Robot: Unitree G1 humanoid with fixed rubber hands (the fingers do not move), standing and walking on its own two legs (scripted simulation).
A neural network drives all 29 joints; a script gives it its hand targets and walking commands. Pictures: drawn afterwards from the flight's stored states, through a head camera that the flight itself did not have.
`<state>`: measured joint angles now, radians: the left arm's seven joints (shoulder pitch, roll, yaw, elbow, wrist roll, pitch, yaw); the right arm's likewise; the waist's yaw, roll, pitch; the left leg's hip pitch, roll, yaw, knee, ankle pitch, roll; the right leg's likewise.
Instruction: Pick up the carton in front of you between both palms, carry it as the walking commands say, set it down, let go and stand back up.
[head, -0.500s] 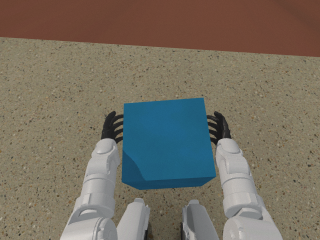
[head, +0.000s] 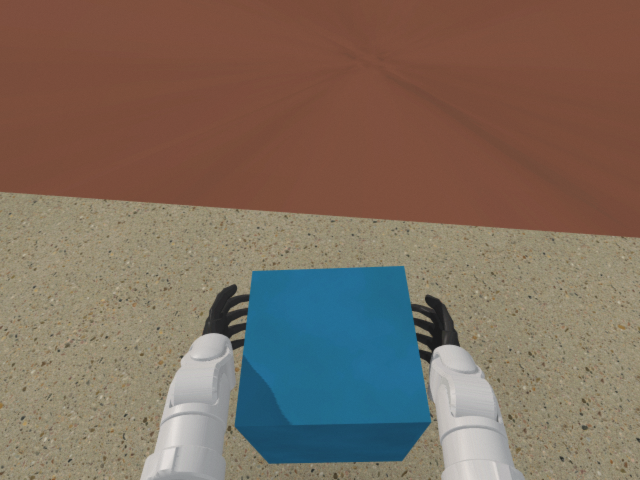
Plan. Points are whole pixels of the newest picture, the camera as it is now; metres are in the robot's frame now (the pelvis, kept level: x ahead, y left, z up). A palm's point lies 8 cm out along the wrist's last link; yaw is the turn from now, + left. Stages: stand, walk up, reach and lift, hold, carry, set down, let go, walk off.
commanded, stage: reach and lift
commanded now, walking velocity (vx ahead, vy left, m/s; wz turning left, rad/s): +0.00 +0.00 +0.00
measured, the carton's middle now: (331, 371) +0.30 +0.00 -0.07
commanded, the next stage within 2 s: hold in 1.10 s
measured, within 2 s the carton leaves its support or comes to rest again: neither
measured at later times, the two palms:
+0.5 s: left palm (212, 330) +0.29 +0.15 +0.05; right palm (454, 345) +0.29 -0.15 +0.04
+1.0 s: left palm (212, 321) +0.30 +0.15 +0.06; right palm (455, 336) +0.29 -0.15 +0.05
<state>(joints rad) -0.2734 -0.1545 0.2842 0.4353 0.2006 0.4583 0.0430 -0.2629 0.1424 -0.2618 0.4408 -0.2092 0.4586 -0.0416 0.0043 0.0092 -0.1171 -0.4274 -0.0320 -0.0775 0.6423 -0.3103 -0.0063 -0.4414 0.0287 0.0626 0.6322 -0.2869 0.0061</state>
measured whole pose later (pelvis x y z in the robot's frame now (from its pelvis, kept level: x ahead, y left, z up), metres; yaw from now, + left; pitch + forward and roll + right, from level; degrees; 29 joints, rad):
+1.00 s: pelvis +0.01 +0.00 +0.02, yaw +0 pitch -5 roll +0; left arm -0.29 -0.16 0.25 0.31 0.29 0.66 0.00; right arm -0.26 0.15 -0.23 0.30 -0.28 0.68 -0.01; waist 0.00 0.01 0.01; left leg -0.07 -0.02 -0.08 0.38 -0.21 0.00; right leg -0.09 0.02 0.07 0.37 -0.19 0.00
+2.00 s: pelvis +0.06 +0.02 +0.03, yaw +1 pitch +4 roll -2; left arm -0.26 -0.09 0.14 -0.06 0.12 1.03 0.06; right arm -0.23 0.12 -0.11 -0.06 -0.14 1.03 -0.09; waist 0.01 0.01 -0.15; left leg -0.17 0.03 0.04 0.33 -0.24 0.02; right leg -0.45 -0.03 -0.10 0.72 -0.37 0.01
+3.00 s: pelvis +0.67 +0.04 -0.01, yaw +3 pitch +3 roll -1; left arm -0.17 -0.14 0.11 -0.39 0.11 1.21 0.08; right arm -0.16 0.13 -0.10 -0.38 -0.10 1.21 -0.10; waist -0.01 0.01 -0.10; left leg 0.07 0.07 0.20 0.40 -0.49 -0.03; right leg -0.49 -0.05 -0.24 0.48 -0.08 -0.05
